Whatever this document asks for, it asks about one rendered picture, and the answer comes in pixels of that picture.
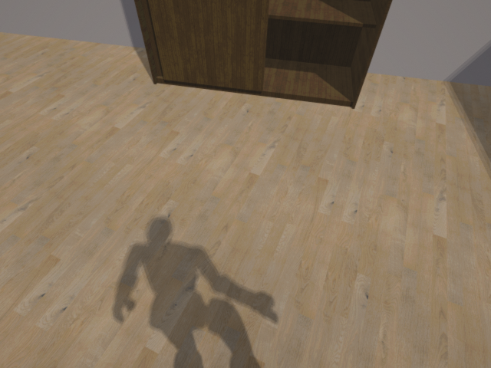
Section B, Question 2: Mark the wardrobe door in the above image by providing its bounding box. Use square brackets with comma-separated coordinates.
[148, 0, 269, 91]
[141, 0, 163, 76]

